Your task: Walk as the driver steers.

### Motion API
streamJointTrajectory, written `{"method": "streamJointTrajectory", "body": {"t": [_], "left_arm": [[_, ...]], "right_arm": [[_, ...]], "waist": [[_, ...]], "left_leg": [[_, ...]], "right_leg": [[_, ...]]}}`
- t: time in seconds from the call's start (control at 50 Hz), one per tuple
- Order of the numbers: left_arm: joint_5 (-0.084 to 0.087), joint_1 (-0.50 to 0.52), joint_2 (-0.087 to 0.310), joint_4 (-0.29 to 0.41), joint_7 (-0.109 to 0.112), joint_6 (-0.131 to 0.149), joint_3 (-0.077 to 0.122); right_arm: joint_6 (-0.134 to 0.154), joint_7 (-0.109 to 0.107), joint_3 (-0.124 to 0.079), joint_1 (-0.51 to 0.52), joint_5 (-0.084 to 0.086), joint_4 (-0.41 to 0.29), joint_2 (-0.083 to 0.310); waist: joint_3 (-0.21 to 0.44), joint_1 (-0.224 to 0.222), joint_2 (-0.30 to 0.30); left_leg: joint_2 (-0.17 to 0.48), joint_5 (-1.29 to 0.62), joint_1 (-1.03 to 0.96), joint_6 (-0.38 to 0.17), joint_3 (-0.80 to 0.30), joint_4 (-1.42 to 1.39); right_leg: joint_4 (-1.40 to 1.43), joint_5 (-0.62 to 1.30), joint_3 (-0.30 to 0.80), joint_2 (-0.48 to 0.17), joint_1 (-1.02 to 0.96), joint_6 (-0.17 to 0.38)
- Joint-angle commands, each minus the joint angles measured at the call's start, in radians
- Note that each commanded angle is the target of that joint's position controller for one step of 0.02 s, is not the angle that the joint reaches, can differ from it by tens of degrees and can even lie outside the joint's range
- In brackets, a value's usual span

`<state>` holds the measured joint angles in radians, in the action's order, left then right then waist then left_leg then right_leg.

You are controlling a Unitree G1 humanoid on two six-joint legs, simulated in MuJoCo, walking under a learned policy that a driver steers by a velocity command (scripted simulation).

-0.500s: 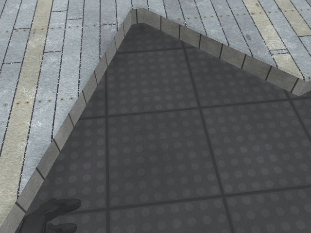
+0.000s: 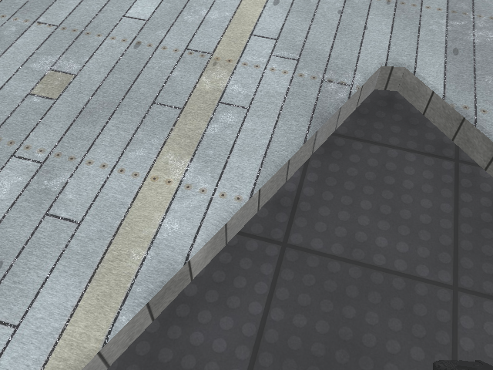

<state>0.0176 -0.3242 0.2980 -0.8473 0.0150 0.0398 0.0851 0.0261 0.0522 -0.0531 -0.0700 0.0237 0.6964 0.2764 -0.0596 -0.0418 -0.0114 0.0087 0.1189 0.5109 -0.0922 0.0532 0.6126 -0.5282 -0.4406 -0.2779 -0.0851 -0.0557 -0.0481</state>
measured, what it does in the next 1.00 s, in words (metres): walks ahead: right foot, then left foot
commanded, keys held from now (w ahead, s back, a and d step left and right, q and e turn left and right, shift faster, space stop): w+q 0.36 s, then w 0.10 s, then w+e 0.54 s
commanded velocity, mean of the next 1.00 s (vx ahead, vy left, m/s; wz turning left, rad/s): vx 0.50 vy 0.00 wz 0.14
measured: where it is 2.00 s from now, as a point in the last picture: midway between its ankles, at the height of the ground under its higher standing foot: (304, 174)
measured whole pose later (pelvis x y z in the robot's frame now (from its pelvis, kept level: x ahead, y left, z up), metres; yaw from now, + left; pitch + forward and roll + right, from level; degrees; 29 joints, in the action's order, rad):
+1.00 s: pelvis +0.52 +0.05 +0.02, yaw +5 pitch +1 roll +1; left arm 0.03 -0.35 0.30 -0.77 0.00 0.03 0.06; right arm 0.08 -0.01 -0.03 -0.17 -0.02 0.68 0.25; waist 0.01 -0.03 0.04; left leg -0.02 0.22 0.30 -0.01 0.00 0.51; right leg -1.07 -0.46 0.12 0.07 0.38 0.00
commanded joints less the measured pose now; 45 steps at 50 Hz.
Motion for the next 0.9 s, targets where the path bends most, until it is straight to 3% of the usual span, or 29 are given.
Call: {"method": "streamJointTrajectory", "body": {"t": [0.02,0.04,0.06,0.08,0.1,0.12,0.18,0.2,0.28,0.36,0.42,0.44,0.46,0.48,0.5,0.52,0.54,0.56,0.58,0.6,0.62,0.64,0.68,0.72,0.76,0.84,0.86,0.88,0.9], "left_arm": [[-0.026,-0.018,0.022,0.151,0.000,0.047,-0.021],[0.009,0.093,0.121,0.164,-0.016,0.079,-0.002],[0.031,0.151,0.133,0.186,-0.023,0.097,-0.001],[0.010,0.154,0.120,0.179,-0.015,0.105,-0.003],[-0.017,0.150,0.128,0.171,-0.007,0.101,0.005],[-0.024,0.135,0.130,0.168,-0.009,0.090,0.009],[-0.037,0.126,0.090,0.170,-0.010,0.061,0.002],[-0.034,0.160,0.080,0.184,-0.009,0.057,-0.004],[-0.027,0.319,0.049,0.222,-0.016,0.064,-0.019],[-0.009,0.390,0.078,0.249,-0.031,0.077,-0.011],[-0.012,0.335,0.104,0.239,-0.039,0.089,0.000],[-0.016,0.277,0.109,0.223,-0.038,0.094,0.007],[-0.028,0.186,0.131,0.201,-0.032,0.097,0.020],[-0.040,0.047,0.175,0.185,-0.027,0.098,0.029],[-0.040,-0.043,0.262,0.136,-0.036,0.085,0.055],[-0.006,-0.055,0.179,0.129,-0.047,0.083,0.037],[0.000,0.003,0.122,0.140,-0.046,0.078,0.019],[-0.012,0.056,0.108,0.154,-0.044,0.069,0.009],[-0.017,0.083,0.097,0.154,-0.044,0.062,0.003],[-0.024,0.093,0.095,0.155,-0.040,0.062,-0.002],[-0.021,0.074,0.079,0.151,-0.040,0.064,-0.006],[-0.015,0.075,0.093,0.145,-0.036,0.061,-0.004],[-0.004,0.081,0.125,0.143,-0.023,0.055,0.007],[0.005,0.072,0.144,0.138,-0.014,0.044,0.014],[0.005,0.026,0.153,0.124,-0.008,0.025,0.017],[0.013,-0.005,0.136,0.121,-0.001,0.001,0.009],[0.021,0.003,0.138,0.114,0.000,-0.005,0.006],[0.016,0.005,0.115,0.117,0.000,-0.008,-0.001],[0.008,0.049,0.080,0.137,-0.003,-0.003,-0.013]], "right_arm": [[0.003,-0.025,-0.112,-0.328,0.005,-0.001,0.353],[0.018,-0.017,-0.081,-0.328,-0.001,-0.016,0.249],[0.030,-0.017,-0.069,-0.301,-0.006,-0.011,0.207],[0.037,-0.017,-0.062,-0.242,-0.003,-0.016,0.185],[0.040,-0.023,-0.052,-0.189,-0.007,-0.028,0.151],[0.042,-0.027,-0.046,-0.162,-0.017,-0.044,0.143],[0.045,-0.044,-0.052,-0.167,-0.013,-0.044,0.166],[0.046,-0.050,-0.057,-0.179,-0.011,-0.039,0.186],[0.039,-0.068,-0.060,-0.228,-0.002,-0.018,0.191],[0.030,-0.073,-0.061,-0.282,0.005,0.006,0.184],[0.026,-0.077,-0.058,-0.277,-0.001,0.014,0.166],[0.024,-0.076,-0.055,-0.267,-0.004,0.014,0.154],[0.024,-0.073,-0.043,-0.268,-0.010,0.011,0.121],[0.026,-0.071,-0.022,-0.279,-0.030,-0.007,0.079],[0.037,-0.070,-0.007,-0.434,0.002,-0.009,0.029],[0.043,-0.072,-0.016,-0.423,0.011,0.012,0.117],[0.046,-0.068,-0.029,-0.303,0.007,-0.002,0.168],[0.052,-0.069,-0.026,-0.216,-0.010,-0.022,0.161],[0.062,-0.069,-0.027,-0.156,-0.030,-0.041,0.149],[0.069,-0.067,-0.026,-0.151,-0.036,-0.051,0.134],[0.074,-0.064,-0.021,-0.138,-0.046,-0.051,0.119],[0.075,-0.063,-0.015,-0.164,-0.039,-0.055,0.090],[0.073,-0.063,0.000,-0.130,-0.039,-0.063,0.063],[0.073,-0.060,0.013,-0.062,-0.037,-0.072,0.043],[0.071,-0.053,0.015,-0.042,-0.030,-0.065,0.048],[0.072,-0.044,0.006,0.004,-0.025,-0.084,0.084],[0.072,-0.048,0.003,-0.038,-0.024,-0.089,0.080],[0.069,-0.054,-0.009,-0.095,-0.036,-0.079,0.097],[0.066,-0.065,-0.027,-0.222,-0.048,-0.052,0.139]], "waist": [[0.378,0.101,-0.265],[0.368,0.169,-0.122],[0.243,0.158,-0.092],[0.166,0.109,-0.006],[0.132,0.074,-0.005],[0.117,0.047,-0.027],[0.099,0.026,-0.015],[0.077,0.033,-0.030],[0.050,0.095,-0.061],[0.047,0.115,-0.084],[0.056,0.083,-0.112],[0.074,0.050,-0.118],[0.136,0.008,-0.102],[0.280,-0.043,-0.007],[0.370,0.018,0.330],[0.316,-0.007,0.263],[0.183,-0.023,0.156],[0.123,-0.015,0.076],[0.064,-0.007,0.042],[0.065,0.018,0.070],[0.067,0.011,0.082],[0.099,0.039,0.116],[0.093,0.036,0.120],[0.076,0.018,0.106],[0.094,0.002,0.122],[0.078,0.011,0.109],[0.090,0.056,0.121],[0.117,0.090,0.129],[0.191,0.154,0.097]], "left_leg": [[0.312,0.279,-0.882,-0.345,-0.848,-0.265],[0.313,0.312,-0.886,-0.299,-0.838,-0.343],[0.283,0.242,-0.779,-0.258,-0.688,-0.341],[0.235,0.108,-0.636,-0.220,-0.573,-0.331],[0.209,0.001,-0.524,-0.204,-0.500,-0.342],[0.188,-0.090,-0.445,-0.203,-0.469,-0.359],[0.155,-0.205,-0.335,-0.209,-0.381,-0.397],[0.149,-0.226,-0.310,-0.208,-0.362,-0.400],[0.073,-0.102,-0.250,-0.131,-0.295,-0.386],[0.109,-0.009,-0.315,-0.109,-0.387,-0.326],[0.157,-0.071,-0.405,-0.086,-0.440,-0.242],[0.143,-0.141,-0.409,-0.072,-0.433,-0.192],[0.090,-0.241,-0.396,-0.046,-0.397,-0.071],[0.033,-0.104,-0.298,-0.013,-0.326,0.181],[-0.123,0.365,0.063,0.068,-0.209,0.499],[-0.074,0.453,0.208,0.075,-0.249,0.633],[-0.025,0.364,0.248,0.072,-0.232,0.665],[0.012,0.296,0.229,0.071,-0.182,0.642],[0.036,0.254,0.222,0.074,-0.163,0.580],[0.058,0.221,0.173,0.077,-0.163,0.522],[0.056,0.223,0.127,0.083,-0.144,0.472],[0.053,0.226,0.109,0.097,-0.134,0.401],[0.040,0.219,0.049,0.126,-0.102,0.260],[0.019,0.116,-0.030,0.143,-0.086,0.107],[-0.016,0.009,-0.114,0.156,-0.077,0.058],[-0.032,0.026,-0.169,0.120,-0.105,-0.060],[-0.019,0.075,-0.255,0.089,-0.116,-0.156],[-0.008,0.031,-0.394,0.069,-0.117,-0.212],[0.079,0.017,-0.604,0.036,-0.184,-0.201]], "right_leg": [[-0.833,-0.149,0.215,0.143,0.730,0.005],[-0.873,-0.125,0.379,0.092,0.841,0.032],[-0.823,-0.040,0.366,0.050,0.878,0.059],[-0.722,0.033,0.364,0.006,0.830,0.065],[-0.640,0.081,0.366,-0.021,0.763,0.058],[-0.610,0.110,0.372,-0.032,0.696,0.051],[-0.493,0.179,0.344,-0.018,0.653,0.004],[-0.420,0.220,0.337,-0.011,0.661,-0.013],[-0.115,0.492,0.324,0.052,0.578,-0.034],[0.011,0.512,0.359,0.081,0.534,-0.017],[0.045,0.432,0.359,0.066,0.496,0.031],[0.080,0.425,0.334,0.074,0.419,0.056],[0.101,0.428,0.329,0.063,0.271,0.091],[0.071,0.444,0.471,-0.074,0.033,0.152],[0.162,0.254,0.919,-0.262,-0.274,0.332],[0.239,-0.018,1.080,-0.283,-0.262,0.344],[0.259,-0.035,0.954,-0.243,-0.147,0.308],[0.273,0.060,0.848,-0.200,-0.037,0.288],[0.293,0.184,0.779,-0.165,0.054,0.290],[0.303,0.294,0.737,-0.139,0.103,0.288],[0.303,0.466,0.672,-0.098,0.129,0.278],[0.304,0.475,0.655,-0.095,0.125,0.291],[0.322,0.509,0.610,-0.084,0.202,0.310],[0.325,0.508,0.556,-0.050,0.270,0.287],[0.312,0.494,0.552,-0.047,0.297,0.274],[0.236,0.356,0.656,-0.072,0.265,0.243],[0.207,0.308,0.682,-0.080,0.283,0.222],[0.141,0.367,0.664,-0.037,0.317,0.190],[-0.032,0.377,0.605,0.018,0.427,0.148]]}}
Keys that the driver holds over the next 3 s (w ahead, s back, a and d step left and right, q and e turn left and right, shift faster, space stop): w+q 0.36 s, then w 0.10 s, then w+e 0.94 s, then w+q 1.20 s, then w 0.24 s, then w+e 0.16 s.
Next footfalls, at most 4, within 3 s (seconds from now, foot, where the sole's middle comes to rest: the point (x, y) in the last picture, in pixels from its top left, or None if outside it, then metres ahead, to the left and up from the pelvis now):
0.46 right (291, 365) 0.46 -0.08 -0.75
0.90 left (197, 315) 0.58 0.18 -0.75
1.40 right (310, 234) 0.85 -0.14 -0.75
1.92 left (281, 137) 1.14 -0.04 -0.63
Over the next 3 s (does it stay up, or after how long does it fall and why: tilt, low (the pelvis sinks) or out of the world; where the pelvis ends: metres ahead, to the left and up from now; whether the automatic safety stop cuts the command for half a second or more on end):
stays up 1.62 -0.01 0.14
